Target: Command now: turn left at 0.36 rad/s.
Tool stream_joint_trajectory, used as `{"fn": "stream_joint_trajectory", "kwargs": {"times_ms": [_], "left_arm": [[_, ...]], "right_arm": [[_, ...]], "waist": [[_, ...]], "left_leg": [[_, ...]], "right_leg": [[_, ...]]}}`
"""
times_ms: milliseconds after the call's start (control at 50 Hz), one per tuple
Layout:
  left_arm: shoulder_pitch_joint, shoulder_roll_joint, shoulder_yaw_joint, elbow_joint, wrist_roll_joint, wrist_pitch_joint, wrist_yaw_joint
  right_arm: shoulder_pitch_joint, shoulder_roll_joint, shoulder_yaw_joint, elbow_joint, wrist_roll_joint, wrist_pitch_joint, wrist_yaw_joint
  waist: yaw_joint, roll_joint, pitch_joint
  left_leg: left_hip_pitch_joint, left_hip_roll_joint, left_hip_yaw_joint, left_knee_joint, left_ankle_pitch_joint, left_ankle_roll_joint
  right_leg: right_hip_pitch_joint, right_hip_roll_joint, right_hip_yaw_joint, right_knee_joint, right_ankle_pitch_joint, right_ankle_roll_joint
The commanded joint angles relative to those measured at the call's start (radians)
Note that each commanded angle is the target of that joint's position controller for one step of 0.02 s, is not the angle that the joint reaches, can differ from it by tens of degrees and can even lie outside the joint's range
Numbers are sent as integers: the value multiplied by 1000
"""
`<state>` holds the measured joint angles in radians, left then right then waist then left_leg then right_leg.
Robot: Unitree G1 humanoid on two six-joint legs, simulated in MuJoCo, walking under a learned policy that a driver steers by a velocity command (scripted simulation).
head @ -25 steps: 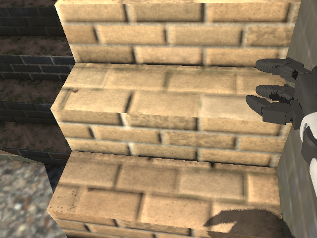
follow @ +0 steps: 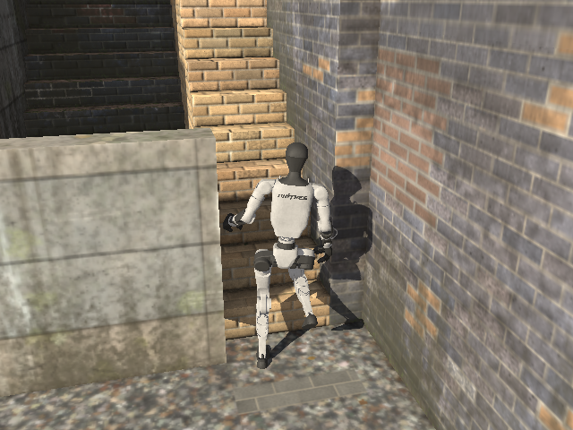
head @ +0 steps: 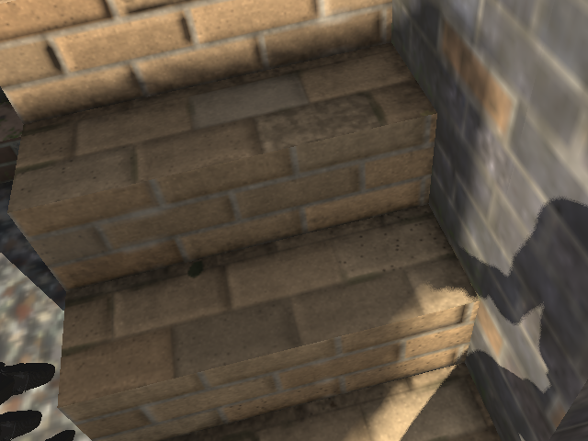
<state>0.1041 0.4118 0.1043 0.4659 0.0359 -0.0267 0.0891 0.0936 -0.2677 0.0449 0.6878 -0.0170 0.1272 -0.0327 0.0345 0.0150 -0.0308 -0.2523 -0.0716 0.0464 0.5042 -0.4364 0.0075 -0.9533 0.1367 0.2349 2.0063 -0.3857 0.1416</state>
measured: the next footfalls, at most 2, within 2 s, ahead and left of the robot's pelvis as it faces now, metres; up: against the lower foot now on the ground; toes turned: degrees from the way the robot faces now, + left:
right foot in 0.06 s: -0.09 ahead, -0.16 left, +0.00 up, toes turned +7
left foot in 0.38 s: -0.42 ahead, +0.08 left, +0.00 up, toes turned +14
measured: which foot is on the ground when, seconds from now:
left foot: down 0.00-0.10, up 0.12-0.36, down 0.38-0.96, up 0.98-1.00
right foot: up 0.00-0.04, down 0.06-0.36, up 0.38-0.92, down 0.94-1.00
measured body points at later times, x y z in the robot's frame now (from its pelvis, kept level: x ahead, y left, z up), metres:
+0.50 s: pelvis -0.40 -0.01 -0.04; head -0.43 +0.04 +0.41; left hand -0.20 +0.30 -0.07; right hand -0.37 -0.27 -0.15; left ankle -0.46 +0.07 -0.72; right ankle -0.26 -0.15 -0.60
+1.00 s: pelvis -0.49 -0.09 +0.02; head -0.47 -0.05 +0.47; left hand -0.54 +0.19 -0.09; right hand -0.12 -0.18 +0.00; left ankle -0.48 +0.05 -0.69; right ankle -0.45 -0.21 -0.72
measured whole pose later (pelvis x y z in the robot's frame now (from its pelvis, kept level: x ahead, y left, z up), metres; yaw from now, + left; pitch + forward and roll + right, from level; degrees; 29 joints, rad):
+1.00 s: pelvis -0.49 -0.09 +0.02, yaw +32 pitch +0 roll -3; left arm 0.26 0.25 0.05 0.59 0.02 0.03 -0.06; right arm 0.01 -0.35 -0.08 0.54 0.05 0.03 -0.08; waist 0.09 0.00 0.08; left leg -0.47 -0.07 -0.20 0.71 -0.28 -0.01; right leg -0.13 0.05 -0.01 0.38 -0.27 -0.05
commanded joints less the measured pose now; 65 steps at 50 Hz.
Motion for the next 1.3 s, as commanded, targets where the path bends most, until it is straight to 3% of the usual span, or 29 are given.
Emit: {"fn": "stream_joint_trajectory", "kwargs": {"times_ms": [20,60,80,100,120,140,160,200,280,340,380,400,420,440,500,580,620,700,860,960,980,1020,1100,1140,1160,1180,1200,1260,1300], "left_arm": [[411,14,-64,-23,-41,17,-83],[289,121,-5,64,-24,105,-59],[223,84,-30,96,19,143,-62],[266,15,-48,164,36,146,-74],[502,149,6,223,31,95,-86],[231,147,-2,179,48,47,-60],[20,103,-36,165,29,36,-19],[-179,26,-67,108,-34,44,47],[-185,19,-69,107,-40,72,69],[41,2,-22,196,-53,75,101],[44,-105,-44,145,-78,82,78],[74,-238,-65,81,-55,90,23],[157,-302,-77,-3,-29,80,-20],[-138,-217,-71,-127,-4,54,-33],[-187,30,6,-35,-32,63,22],[-233,-68,-19,-66,-43,31,33],[-174,-93,-9,-99,18,103,-58],[-114,-182,-49,-108,31,72,-116],[47,-133,-34,-27,-11,44,-130],[64,-137,-68,14,-29,39,-138],[34,31,-14,1,-2,13,-168],[-1,-15,-26,-18,-60,10,-164],[114,23,-21,0,-62,12,-186],[15,0,-26,-45,-53,-17,-200],[-36,-82,-50,-91,-61,-22,-206],[75,-116,-65,-111,-104,-23,-205],[61,-72,-64,-103,-116,-15,-202],[112,0,-51,-91,-34,21,-188],[155,-16,-58,-57,-51,36,-196]], "right_arm": [[-318,-293,-143,-171,8,-64,-85],[5,-163,-114,-142,20,-90,-73],[133,-19,-82,-76,59,-101,-50],[173,4,-98,-87,27,-113,-24],[-285,-137,-129,-215,22,-137,-30],[-443,-174,-140,-302,62,-147,-31],[-296,-133,-134,-253,67,-124,-35],[114,-109,-131,-155,18,-30,-39],[443,-138,-144,-43,0,-3,-51],[321,-44,-104,-48,-3,-16,52],[458,66,-70,39,-10,-28,85],[445,118,-24,67,3,-63,87],[331,-46,-60,-3,36,-108,88],[325,-256,-123,-82,6,-143,88],[100,-282,-138,-108,-19,-122,10],[241,-103,-100,-80,51,-81,-54],[341,-165,-124,-67,68,-168,-66],[347,-45,-99,-87,54,-145,-79],[62,-170,-154,-180,92,-87,-59],[47,-184,-160,-199,53,-86,-41],[9,-192,-156,-182,45,-108,-48],[-45,-248,-171,-198,89,-140,-26],[-53,-162,-145,-164,71,-180,-11],[222,-205,-165,-59,57,-167,-17],[437,-235,-175,0,31,-165,-23],[356,-304,-172,-10,-10,-165,-40],[212,-280,-167,-71,-20,-186,-42],[106,-192,-121,-61,6,-194,-57],[133,-186,-108,-50,1,-196,-55]], "waist": [[232,330,-245],[-11,-83,-260],[-77,-177,-147],[-135,-409,-24],[206,-545,104],[121,-391,486],[-49,-359,502],[-224,-334,272],[-292,-134,-43],[-108,-39,133],[-138,206,185],[7,294,208],[144,548,125],[-44,531,206],[-4,50,252],[-67,122,46],[-3,-50,-17],[11,124,-20],[-9,215,55],[-59,-134,-78],[-26,-303,24],[-41,-207,131],[-6,-109,103],[-137,-110,64],[-215,45,-54],[-103,221,-70],[-85,157,4],[16,117,70],[21,127,59]], "left_leg": [[292,760,-936,43,628,360],[-148,500,-918,-49,-251,287],[-332,158,-466,90,-688,89],[-636,-49,-32,672,-666,-70],[-593,-78,101,1125,-426,-109],[-697,15,-176,1201,-295,-50],[-602,12,-210,1376,-170,-41],[-357,4,-179,1614,42,-111],[47,16,45,1265,217,-142],[-108,151,-57,341,-172,18],[32,114,-4,12,-132,82],[-11,78,-193,262,159,77],[-140,276,-657,68,917,171],[-369,371,-1161,-418,187,185],[-439,234,-829,-272,-282,87],[-159,139,-600,-168,-56,202],[142,346,-932,-264,-344,6],[155,167,-565,-254,105,-16],[60,204,-571,-357,106,48],[-40,16,-232,279,-79,16],[-165,-62,-17,468,39,-29],[-266,78,-105,522,99,-25],[42,38,-28,87,117,-2],[396,76,-48,-87,241,32],[695,273,-254,-69,154,62],[590,601,-710,-190,-139,216],[405,639,-890,-342,-348,250],[256,465,-401,-288,-29,89],[159,378,-175,-285,171,50]], "right_leg": [[96,-565,260,-907,297,-110],[724,-282,7,-1119,-65,-140],[855,-112,-236,-1379,-247,-174],[842,-256,-150,-1205,-209,-228],[229,-454,462,-1853,-743,-457],[-126,-469,724,-2104,-984,-507],[-210,-501,671,-2054,-815,-451],[-89,-456,371,-1894,-483,-319],[176,-250,-248,-1589,-29,-97],[441,-283,-203,-1350,-108,-156],[185,-204,-286,-832,-212,-153],[-164,-177,-222,-424,-217,-159],[-299,-139,-185,-249,-392,-94],[-323,-158,-141,-286,-323,-92],[-14,-173,-91,-456,90,-70],[199,-70,-124,-661,219,-46],[0,-121,-62,-555,292,-48],[277,-79,-151,-703,210,-86],[767,-126,-245,-1547,71,-180],[874,-246,-122,-1756,171,-333],[658,-412,166,-1860,-153,-468],[664,-382,188,-1875,-201,-436],[650,-244,120,-1797,-131,-380],[448,-141,64,-1651,-120,-283],[242,-61,-10,-1279,-173,-228],[74,-122,2,-1071,-200,-202],[43,-154,12,-899,-105,-183],[72,-217,-49,-683,166,-160],[188,-228,-120,-593,267,-118]]}}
